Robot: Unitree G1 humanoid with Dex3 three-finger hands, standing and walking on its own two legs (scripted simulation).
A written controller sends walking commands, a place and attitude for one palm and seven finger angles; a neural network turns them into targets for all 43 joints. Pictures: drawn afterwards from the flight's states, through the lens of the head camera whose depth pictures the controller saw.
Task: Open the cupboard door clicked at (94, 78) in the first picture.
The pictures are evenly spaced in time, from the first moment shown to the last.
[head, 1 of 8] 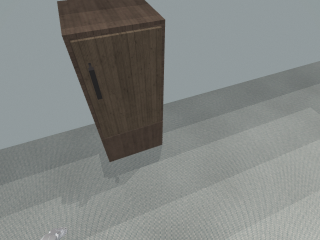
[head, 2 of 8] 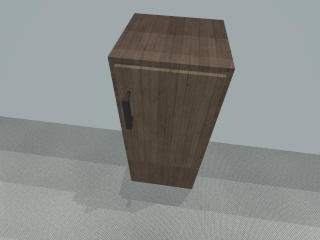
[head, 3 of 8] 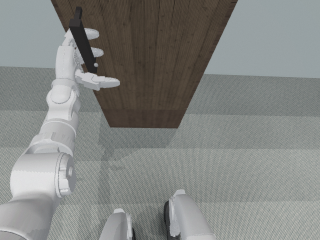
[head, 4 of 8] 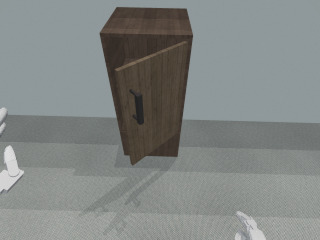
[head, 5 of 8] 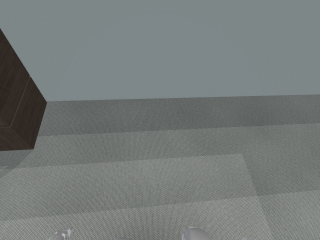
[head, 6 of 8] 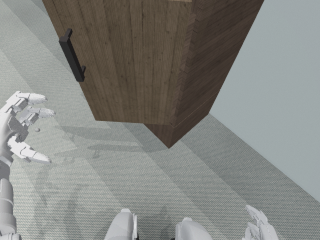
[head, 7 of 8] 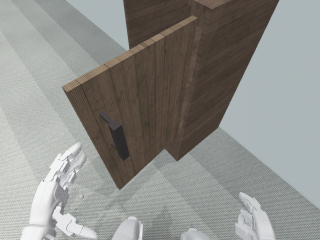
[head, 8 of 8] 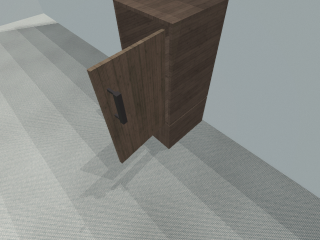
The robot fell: no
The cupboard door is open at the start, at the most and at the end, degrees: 0 96 95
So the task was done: yes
